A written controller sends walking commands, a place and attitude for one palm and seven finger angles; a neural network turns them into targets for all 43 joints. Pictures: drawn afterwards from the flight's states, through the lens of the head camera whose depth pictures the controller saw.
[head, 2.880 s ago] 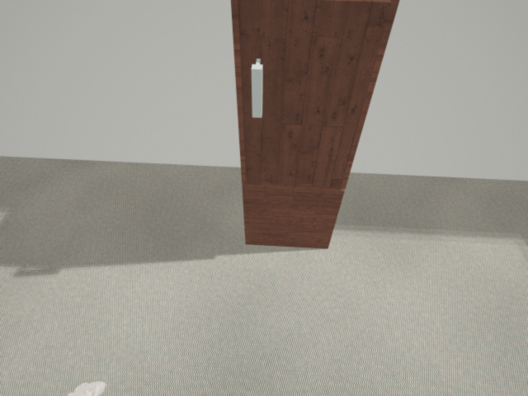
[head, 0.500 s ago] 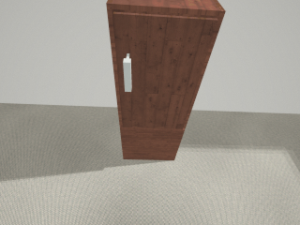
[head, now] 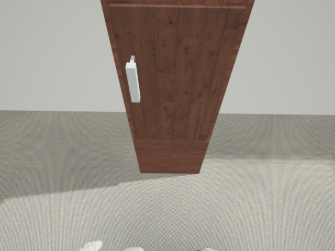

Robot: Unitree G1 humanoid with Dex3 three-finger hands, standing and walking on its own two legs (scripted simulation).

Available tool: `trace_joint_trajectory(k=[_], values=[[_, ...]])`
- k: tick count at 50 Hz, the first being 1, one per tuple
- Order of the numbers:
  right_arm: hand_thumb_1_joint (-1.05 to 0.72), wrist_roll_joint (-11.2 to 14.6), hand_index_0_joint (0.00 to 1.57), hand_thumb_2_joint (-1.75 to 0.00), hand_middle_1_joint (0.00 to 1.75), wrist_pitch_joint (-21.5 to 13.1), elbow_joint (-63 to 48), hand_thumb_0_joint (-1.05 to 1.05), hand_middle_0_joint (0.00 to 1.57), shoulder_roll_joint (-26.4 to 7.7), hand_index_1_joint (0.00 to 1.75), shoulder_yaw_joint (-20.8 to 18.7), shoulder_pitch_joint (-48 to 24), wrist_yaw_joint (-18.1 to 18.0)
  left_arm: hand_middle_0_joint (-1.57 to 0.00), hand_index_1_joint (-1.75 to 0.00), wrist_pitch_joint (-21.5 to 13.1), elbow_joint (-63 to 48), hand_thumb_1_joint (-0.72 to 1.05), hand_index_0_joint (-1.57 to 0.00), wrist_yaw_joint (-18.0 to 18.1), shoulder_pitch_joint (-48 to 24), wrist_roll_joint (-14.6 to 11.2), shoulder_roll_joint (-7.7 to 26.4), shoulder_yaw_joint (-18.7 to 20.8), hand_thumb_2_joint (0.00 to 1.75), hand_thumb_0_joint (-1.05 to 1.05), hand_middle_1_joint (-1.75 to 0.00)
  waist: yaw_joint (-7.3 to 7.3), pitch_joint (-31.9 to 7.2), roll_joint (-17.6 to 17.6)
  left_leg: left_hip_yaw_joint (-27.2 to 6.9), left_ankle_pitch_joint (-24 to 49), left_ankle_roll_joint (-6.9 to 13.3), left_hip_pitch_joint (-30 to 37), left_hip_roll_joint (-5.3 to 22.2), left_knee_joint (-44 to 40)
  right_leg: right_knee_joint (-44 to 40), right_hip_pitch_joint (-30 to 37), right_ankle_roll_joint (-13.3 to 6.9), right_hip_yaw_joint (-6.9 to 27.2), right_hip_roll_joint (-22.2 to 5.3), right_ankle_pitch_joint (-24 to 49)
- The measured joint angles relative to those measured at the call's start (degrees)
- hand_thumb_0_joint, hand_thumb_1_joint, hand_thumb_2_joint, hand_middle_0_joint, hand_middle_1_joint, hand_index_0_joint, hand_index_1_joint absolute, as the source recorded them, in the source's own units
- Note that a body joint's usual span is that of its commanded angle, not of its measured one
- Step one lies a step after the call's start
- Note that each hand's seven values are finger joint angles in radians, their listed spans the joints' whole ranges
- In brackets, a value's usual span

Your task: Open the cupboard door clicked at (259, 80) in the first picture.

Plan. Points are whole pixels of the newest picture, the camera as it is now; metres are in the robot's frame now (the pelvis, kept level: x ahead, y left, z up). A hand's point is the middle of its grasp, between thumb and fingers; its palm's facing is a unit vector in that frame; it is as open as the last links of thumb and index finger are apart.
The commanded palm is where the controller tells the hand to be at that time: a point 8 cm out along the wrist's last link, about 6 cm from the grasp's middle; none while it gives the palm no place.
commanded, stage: come to a stop and stand still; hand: left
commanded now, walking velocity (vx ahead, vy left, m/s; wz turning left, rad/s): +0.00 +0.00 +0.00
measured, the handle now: (134, 79) +0.58 +0.13 +0.05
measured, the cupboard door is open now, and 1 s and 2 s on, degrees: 0 0 0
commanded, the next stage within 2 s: look again from close up in 1.18 s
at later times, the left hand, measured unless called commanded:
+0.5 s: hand out of the picture -0.04 +0.20 -0.16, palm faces +0.02 -0.98 -0.19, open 7.4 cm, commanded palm none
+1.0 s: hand out of the picture -0.01 +0.23 -0.15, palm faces +0.02 -0.96 -0.28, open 7.4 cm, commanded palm none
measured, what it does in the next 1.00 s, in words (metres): steps on the spot: left foot, then right foot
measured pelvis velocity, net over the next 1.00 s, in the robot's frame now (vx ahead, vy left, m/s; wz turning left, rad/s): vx -0.07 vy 0.01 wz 0.01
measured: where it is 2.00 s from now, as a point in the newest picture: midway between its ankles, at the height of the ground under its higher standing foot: outside the picture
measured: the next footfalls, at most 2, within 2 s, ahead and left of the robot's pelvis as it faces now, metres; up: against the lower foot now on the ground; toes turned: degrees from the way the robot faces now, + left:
left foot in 0.06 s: +0.02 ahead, +0.11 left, +0.00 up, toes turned +4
right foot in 0.36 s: -0.01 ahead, -0.09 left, +0.00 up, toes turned -3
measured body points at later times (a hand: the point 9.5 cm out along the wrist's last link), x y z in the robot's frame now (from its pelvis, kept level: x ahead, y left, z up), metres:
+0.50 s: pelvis -0.02 +0.03 +0.01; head -0.02 +0.02 +0.46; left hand -0.04 +0.25 -0.15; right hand +0.00 -0.20 -0.15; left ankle -0.02 +0.11 -0.73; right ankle -0.05 -0.09 -0.73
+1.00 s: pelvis -0.07 +0.01 +0.01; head -0.09 +0.01 +0.46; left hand -0.01 +0.28 -0.13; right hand -0.02 -0.25 -0.13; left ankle -0.02 +0.11 -0.73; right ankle -0.05 -0.09 -0.73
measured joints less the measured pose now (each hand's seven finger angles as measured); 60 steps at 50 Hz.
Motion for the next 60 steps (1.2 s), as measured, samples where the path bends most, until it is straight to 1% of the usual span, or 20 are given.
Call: trace_joint_trajectory(k=[2,3,4,6,8,10,12,15,18,20,23,26,27,29,31,35,39,45,52,60], values=[[-0.91,-0.04,0.2,-0.9,0.3,-0.84,-1.14,0.0,0.2,-0.09,0.3,0.17,-0.24,0.1,-0.2,-0.3,0.5,0.01,0.91,-0.2,-0.15,0.8,-0.17,0.79,0.35,0.9,0.0,-0.3,0.17,-0.69,-0.77,0.57,5.09,0.29,3.19,0.31,-9.01,1.35,-1.1,0.71,0.2,-0.18,-0.15],[-0.91,-0.13,0.2,-0.9,0.3,-1.37,-1.64,0.0,0.2,-0.16,0.3,0.27,-0.08,0.14,-0.2,-0.3,0.86,0.02,0.91,-0.2,-0.27,1.34,-0.41,1.17,0.52,0.9,0.0,-0.3,0.15,-1.23,-0.97,0.41,6.83,0.98,4.41,0.43,-12.89,2.74,-2.0,0.99,0.19,-0.22,-0.65],[-0.91,-0.35,0.2,-0.9,0.3,-1.62,-1.8,0.0,0.2,0.18,0.3,0.36,-0.2,0.11,-0.2,-0.3,1.35,0.28,0.91,-0.2,-0.37,1.67,-0.68,1.72,0.81,0.9,0.0,-0.3,0.27,-1.29,-1.91,0.76,7.28,2.11,4.27,-0.06,-12.69,4.61,-2.75,1.05,1.08,-0.36,-3.45],[-0.91,-0.76,0.2,-0.9,0.3,-1.69,-2.05,0.0,0.2,0.87,0.3,0.87,-0.09,-0.09,-0.2,-0.3,2.35,1.02,0.91,-0.2,-0.53,2.81,-0.74,2.56,1.23,0.9,0.01,-0.3,0.45,-1.88,-2.91,1.37,7.87,3.91,4.57,-0.52,-13.22,10.61,-4.26,0.67,4.06,1.03,-10.71],[-0.91,-0.9,0.2,-0.9,0.3,-1.73,-1.82,0.0,0.2,1.41,0.3,1.45,0.1,-0.45,-0.2,-0.3,2.62,1.85,0.91,-0.2,-0.8,4.05,-0.53,3.1,1.41,0.9,0.01,-0.3,0.67,-2.64,-3.15,1.51,9.46,4.69,5.52,-0.83,-16.06,17.48,-5.22,0.33,5.99,2.51,-12.55],[-0.92,-0.91,0.2,-0.9,0.3,-1.73,-1.18,0.0,0.2,1.56,0.3,1.81,0.03,-0.81,-0.2,-0.3,2.23,2.53,0.91,-0.19,-0.94,5.55,-0.5,3.34,1.24,0.9,0.01,-0.3,1.15,-3.19,-3.07,1.64,11.29,5.0,6.57,-1.22,-19.19,20.27,-4.32,0.47,6.36,3.17,-12.67],[-0.93,-0.74,0.2,-0.9,0.3,-1.96,-0.53,0.0,0.2,1.28,0.3,1.91,-0.17,-1.01,-0.2,-0.3,1.8,3.4,0.91,-0.19,-0.95,7.07,-0.56,3.3,0.79,0.9,0.01,-0.29,1.47,-3.46,-2.81,1.83,12.7,5.33,7.5,-1.7,-21.71,17.95,-1.53,0.78,5.79,3.14,-13.12],[-0.93,-0.48,0.2,-0.9,0.3,-2.61,0.12,0.0,0.2,0.88,0.3,1.99,-0.48,-1.08,-0.2,-0.3,1.41,5.05,0.91,-0.19,-0.79,8.74,-0.87,2.96,-0.07,0.9,0.01,-0.29,1.52,-3.44,-2.39,2.19,13.86,5.58,8.26,-2.5,-23.66,8.85,4.29,1.05,4.86,2.87,-13.28],[-0.93,0.11,0.2,-0.9,0.3,-3.04,1.01,0.0,0.2,0.73,0.3,2.17,-0.6,-0.91,-0.2,-0.3,0.45,6.77,0.91,-0.19,-0.49,9.94,-1.1,2.53,-0.9,0.9,0.01,-0.29,1.69,-3.58,-2.47,2.96,13.61,5.45,7.82,-3.56,-22.94,-3.0,10.36,0.69,4.95,2.35,-7.32],[-0.93,0.46,0.2,-0.9,0.3,-2.96,2.11,0.0,0.2,-0.02,0.3,1.99,-1.11,-1.03,-0.2,-0.3,-0.13,8.32,0.91,-0.19,-0.25,10.14,-1.18,1.27,-1.57,0.9,0.01,-0.29,1.49,-3.24,-0.52,2.76,13.7,5.29,8.34,-2.82,-23.11,-4.8,11.55,0.43,4.68,3.12,-7.08],[-0.94,0.48,0.2,-0.9,0.3,-2.82,3.29,0.0,0.2,-0.44,0.3,2.28,-1.03,-0.84,-0.2,-0.3,-0.82,9.3,0.91,-0.19,-0.24,10.91,-1.26,0.22,-2.35,0.9,0.01,-0.29,1.07,-3.49,0.37,2.63,15.01,5.07,9.49,-2.61,-25.07,-6.02,12.33,0.3,4.57,3.42,-6.15],[-0.94,0.44,0.2,-0.9,0.3,-2.76,4.45,0.0,0.2,-0.3,0.3,2.76,-0.5,-0.61,-0.2,-0.3,-0.96,9.75,0.91,-0.19,-0.23,11.11,-1.33,-0.37,-2.79,0.9,0.01,-0.29,1.05,-3.68,0.19,2.68,15.9,4.84,10.25,-2.52,-26.32,-6.79,12.83,0.13,4.62,3.58,-5.47],[-0.94,0.33,0.2,-0.9,0.3,-2.48,3.76,0.0,0.2,-0.28,0.3,3.12,-0.04,-0.22,-0.2,-0.3,-0.96,9.07,0.91,-0.19,-0.43,11.23,-1.13,-0.2,-3.36,0.9,0.01,-0.3,0.81,-3.48,-0.05,2.55,16.11,4.77,10.08,-2.55,-26.31,-6.51,12.61,0.02,4.46,3.53,-5.44],[-0.93,-0.15,0.2,-0.9,0.3,-3.08,1.43,0.0,0.2,-0.54,0.3,3.28,1.36,0.29,-0.2,-0.3,-1.43,7.0,0.91,-0.19,-0.77,11.23,-0.89,0.37,-3.43,0.9,0.01,-0.3,0.39,-3.22,-0.36,1.89,15.99,4.73,8.3,-2.63,-24.53,-4.46,11.02,-0.25,3.75,3.35,-6.08],[-0.93,-0.35,0.2,-0.9,0.3,-3.56,-0.2,0.0,0.2,-1.21,0.3,2.93,2.41,0.1,-0.2,-0.3,-1.9,5.35,0.91,-0.2,-0.76,11.06,-0.89,0.95,-3.15,0.9,0.01,-0.3,0.27,-3.45,-0.07,1.25,15.32,4.72,6.75,-2.43,-22.25,-2.8,9.99,-0.53,3.08,3.45,-6.74],[-0.92,-0.52,0.2,-0.9,0.3,-2.85,-2.07,0.0,0.2,-2.71,0.3,2.34,2.78,-0.04,-0.2,-0.3,-1.82,2.81,0.91,-0.2,-0.48,10.81,-0.86,2.47,-2.59,0.9,0.01,-0.3,0.1,-4.5,0.36,0.73,14.15,4.41,5.39,-1.7,-19.09,-0.87,9.29,-0.98,2.57,4.04,-7.35],[-0.91,-0.55,0.2,-0.9,0.3,-2.64,-2.91,0.0,0.2,-3.98,0.3,2.14,2.04,0.18,-0.2,-0.3,-1.67,1.52,0.91,-0.2,-0.54,9.85,-0.88,4.21,-2.39,0.9,0.01,-0.3,-0.08,-5.2,0.42,0.62,14.35,4.11,5.25,-1.22,-18.42,-0.49,9.26,-1.28,2.48,4.49,-7.0],[-0.91,-0.56,0.2,-0.9,0.3,-2.69,-2.61,0.0,0.2,-5.06,0.3,2.54,0.96,0.7,-0.2,-0.3,-1.78,0.97,0.91,-0.2,-0.79,8.33,-0.97,6.2,-2.47,0.9,0.01,-0.3,0.07,-5.9,0.3,0.52,16.01,3.83,5.95,-0.94,-20.05,-2.06,9.9,-1.57,2.37,4.85,-5.39],[-0.91,-0.55,0.2,-0.9,0.3,-2.46,-1.21,0.0,0.2,-5.02,0.3,3.06,0.88,1.17,-0.2,-0.3,-1.71,1.6,0.91,-0.2,-0.98,8.09,-0.91,6.82,-2.69,0.9,0.01,-0.3,0.24,-5.97,-0.01,0.22,18.02,3.71,6.04,-0.93,-22.27,-4.22,10.07,-1.63,2.05,4.99,-3.52],[-0.91,-0.31,0.2,-0.9,0.3,-2.21,1.52,0.0,0.2,-3.54,0.3,3.49,2.19,1.2,-0.2,-0.3,-1.5,3.96,0.91,-0.2,-0.84,10.21,-0.97,5.27,-3.07,0.9,0.01,-0.3,0.38,-5.22,-0.51,-0.01,19.15,3.79,6.0,-1.04,-23.7,-6.01,10.27,-1.45,1.82,4.98,-2.25]])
